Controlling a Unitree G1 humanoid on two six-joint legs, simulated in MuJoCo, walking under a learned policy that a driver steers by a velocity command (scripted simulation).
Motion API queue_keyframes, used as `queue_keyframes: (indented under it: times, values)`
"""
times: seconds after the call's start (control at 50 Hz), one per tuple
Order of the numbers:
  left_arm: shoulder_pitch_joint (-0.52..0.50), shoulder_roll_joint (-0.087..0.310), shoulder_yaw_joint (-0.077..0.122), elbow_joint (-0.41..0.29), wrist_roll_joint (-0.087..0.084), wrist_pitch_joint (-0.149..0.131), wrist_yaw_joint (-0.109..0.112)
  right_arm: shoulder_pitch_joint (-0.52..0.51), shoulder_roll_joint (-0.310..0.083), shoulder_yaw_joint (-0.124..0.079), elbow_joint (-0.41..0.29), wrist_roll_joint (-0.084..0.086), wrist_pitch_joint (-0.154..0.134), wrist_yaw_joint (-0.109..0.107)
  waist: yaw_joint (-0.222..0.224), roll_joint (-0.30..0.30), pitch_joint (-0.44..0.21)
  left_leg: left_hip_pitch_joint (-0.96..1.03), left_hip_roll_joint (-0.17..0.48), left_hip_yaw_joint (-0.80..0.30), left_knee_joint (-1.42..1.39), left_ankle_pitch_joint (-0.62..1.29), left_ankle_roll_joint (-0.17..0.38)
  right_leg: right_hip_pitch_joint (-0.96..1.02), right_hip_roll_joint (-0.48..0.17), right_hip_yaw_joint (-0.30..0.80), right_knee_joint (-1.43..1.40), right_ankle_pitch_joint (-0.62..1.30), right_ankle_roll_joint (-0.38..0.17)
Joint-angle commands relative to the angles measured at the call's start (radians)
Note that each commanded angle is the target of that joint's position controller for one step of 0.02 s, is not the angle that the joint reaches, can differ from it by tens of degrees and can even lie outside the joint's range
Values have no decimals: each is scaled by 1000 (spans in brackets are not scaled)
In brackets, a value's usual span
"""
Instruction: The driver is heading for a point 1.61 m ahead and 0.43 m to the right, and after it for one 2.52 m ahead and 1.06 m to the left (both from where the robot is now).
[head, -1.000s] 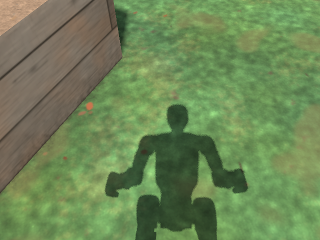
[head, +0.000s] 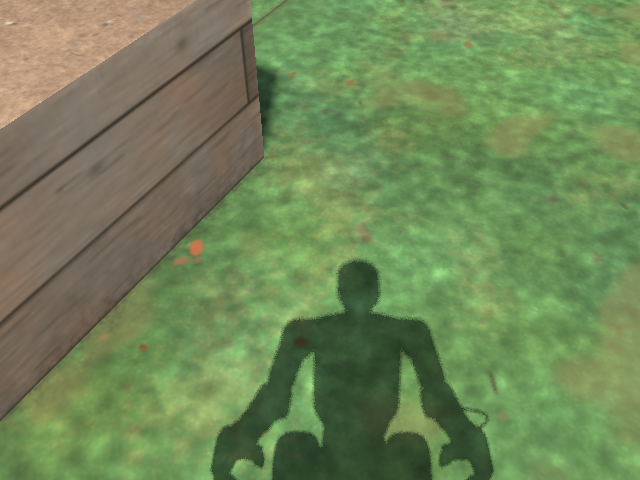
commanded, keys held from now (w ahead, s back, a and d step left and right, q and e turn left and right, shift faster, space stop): no key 0.26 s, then w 0.74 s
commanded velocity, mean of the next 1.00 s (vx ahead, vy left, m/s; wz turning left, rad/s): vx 0.26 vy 0.00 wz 0.00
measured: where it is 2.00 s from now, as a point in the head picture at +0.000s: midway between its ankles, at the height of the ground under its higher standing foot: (343, 349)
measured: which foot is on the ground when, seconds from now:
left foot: down 0.00-0.96, up 0.98-1.00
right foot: down 0.00-0.54, up 0.56-0.92, down 0.94-1.00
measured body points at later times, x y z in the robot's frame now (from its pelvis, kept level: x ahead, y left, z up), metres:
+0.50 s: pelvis +0.03 +0.01 -0.01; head +0.03 +0.02 +0.44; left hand +0.03 +0.27 -0.16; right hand +0.07 -0.25 -0.15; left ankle +0.01 +0.11 -0.74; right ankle -0.01 -0.12 -0.74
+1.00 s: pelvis +0.27 -0.03 -0.03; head +0.30 -0.03 +0.42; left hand +0.49 +0.21 -0.11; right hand +0.18 -0.28 -0.17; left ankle +0.04 +0.11 -0.69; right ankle +0.39 -0.12 -0.74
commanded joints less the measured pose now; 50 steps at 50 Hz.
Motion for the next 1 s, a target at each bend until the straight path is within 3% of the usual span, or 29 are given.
queue_keyframes:
  times: [0.02,0.26,0.28,0.32,0.34,0.38,0.44,0.46,0.5,0.52,0.54,0.56,0.58,0.6,0.64,0.68,0.72,0.76,0.8,0.86,0.9,0.92,0.94,0.96,0.98,1.0]
  values:
    - [12,112,19,-22,-1,-8,4,-2,-112,-17,-16,1,-10,-4,1,-3,-22,25,35,-33,-69,160,20,-44,-27,24,-87,125,-13]
    - [54,100,10,18,-2,-7,10,12,-97,-6,48,2,-9,-6,-1,0,-13,16,31,-22,-72,151,17,-52,-18,20,-88,121,-16]
    - [74,92,9,29,-3,-5,11,29,-87,-3,60,3,-8,-7,-2,-1,-35,23,19,-9,-72,51,19,-44,-7,10,-91,22,-19]
    - [75,116,18,26,-15,0,18,37,-103,-10,62,14,-7,-10,-4,-14,12,-50,-10,13,-39,-294,42,-100,2,20,-82,-304,-52]
    - [73,122,21,18,-17,-3,20,29,-104,-11,55,14,-13,-9,-2,-19,59,-110,-7,3,-31,-398,56,-139,-15,51,-93,-421,-74]
    - [109,132,26,15,-25,-23,16,17,-84,-7,40,17,-41,-2,11,-45,105,-188,6,-8,11,-393,70,-141,-76,147,-124,-490,-119]
    - [187,186,50,32,-36,-48,5,-8,-33,3,17,26,-86,23,24,-169,86,-259,-10,65,203,-191,59,-51,-256,413,-257,-539,-223]
    - [171,183,51,21,-36,-51,2,-9,-36,3,14,28,-95,29,13,-167,97,-231,7,55,218,-176,72,-90,-283,449,-279,-515,-238]
    - [73,175,47,-21,-40,-53,-6,86,-29,3,45,36,-106,35,-59,-155,108,-44,4,65,48,-174,105,-207,-228,348,-231,-425,-196]
    - [10,155,42,-50,-41,-53,-9,181,-55,-8,85,34,-107,33,-100,-108,98,112,14,26,-40,-110,108,-296,-156,246,-140,-308,-150]
    - [-46,95,26,-86,-38,-64,-13,309,-134,-32,126,32,-111,30,-139,73,71,249,133,-206,-140,-190,157,-432,-30,59,128,-149,-76]
    - [-48,68,20,-125,-31,-88,-11,426,-253,-62,145,34,-116,40,-161,308,15,398,335,-563,-261,-151,273,-592,56,-42,438,-178,-30]
    - [-51,106,30,-125,-43,-103,-13,397,-177,-37,132,12,-129,44,-132,195,21,418,387,-639,-259,-64,304,-698,30,53,643,-278,-38]
    - [-19,101,30,-114,-57,-113,-24,352,-123,-22,112,7,-140,46,-95,122,40,425,365,-546,-239,22,280,-749,-8,90,735,-220,-61]
    - [-39,101,35,-115,-50,-123,-37,302,-96,-8,90,12,-138,53,-66,61,52,424,318,-370,-249,180,226,-808,-69,62,734,-81,-81]
    - [-70,85,39,-130,-38,-118,-52,314,-49,10,87,8,-119,47,-57,81,43,364,256,-230,-277,310,185,-742,-98,21,654,0,-68]
    - [-116,48,27,-154,-32,-106,-63,298,-65,14,69,5,-105,31,-52,80,55,267,223,-149,-318,337,186,-670,-91,-18,527,79,-34]
    - [-226,16,9,-201,-29,-100,-64,270,-104,10,47,1,-102,15,-63,77,92,120,182,-78,-365,302,179,-537,-60,-54,316,185,-13]
    - [-284,30,7,-229,-32,-94,-64,310,-143,1,52,6,-106,10,-73,103,100,72,194,-64,-408,282,180,-423,-26,-77,193,251,-14]
    - [-306,78,18,-254,-40,-90,-68,326,-149,-11,61,26,-108,9,-46,106,112,171,243,-50,-384,355,162,-395,-23,-43,89,282,-55]
    - [-227,121,40,-242,-38,-93,-69,304,-166,-20,53,18,-98,11,14,121,33,256,260,-25,-256,665,134,-285,10,-52,82,249,-91]
    - [-112,149,59,-211,-39,-91,-66,290,-170,-23,47,10,-87,11,76,132,-47,262,245,0,-113,831,117,-148,39,-69,98,219,-114]
    - [48,182,82,-160,-43,-84,-60,281,-159,-19,36,2,-78,13,150,123,-142,194,204,27,87,865,91,61,50,-75,95,210,-141]
    - [214,246,100,-124,-33,-77,-50,297,-117,-2,10,-16,-75,15,190,3,-267,-43,147,50,408,546,67,358,-140,154,108,130,-198]
    - [260,290,100,-101,-13,-77,-61,435,50,38,9,-2,-97,28,92,-299,-425,-357,-60,-2,764,-250,17,587,-374,698,-97,-178,-363]
    - [207,198,76,-106,-20,-83,-65,356,-51,16,7,25,-127,37,114,-208,-336,-459,-20,-118,901,-300,42,503,-348,794,-221,-269,-325]
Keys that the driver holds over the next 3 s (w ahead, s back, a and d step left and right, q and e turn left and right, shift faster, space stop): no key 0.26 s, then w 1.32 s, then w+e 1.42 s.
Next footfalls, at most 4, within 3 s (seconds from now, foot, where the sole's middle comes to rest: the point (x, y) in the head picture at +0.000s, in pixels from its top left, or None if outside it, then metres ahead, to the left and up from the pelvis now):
0.94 right None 0.42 -0.12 -0.78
1.50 left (287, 387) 0.73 0.11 -0.78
2.04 right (391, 291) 1.00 -0.15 -0.78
2.54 left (358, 197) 1.35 -0.08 -0.78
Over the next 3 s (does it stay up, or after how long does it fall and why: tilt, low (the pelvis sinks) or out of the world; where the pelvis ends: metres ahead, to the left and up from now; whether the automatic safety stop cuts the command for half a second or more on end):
stays up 1.34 -0.23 -0.01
